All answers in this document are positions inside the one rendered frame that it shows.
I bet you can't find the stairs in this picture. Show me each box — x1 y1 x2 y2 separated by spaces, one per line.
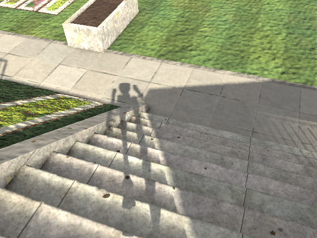
0 111 317 238

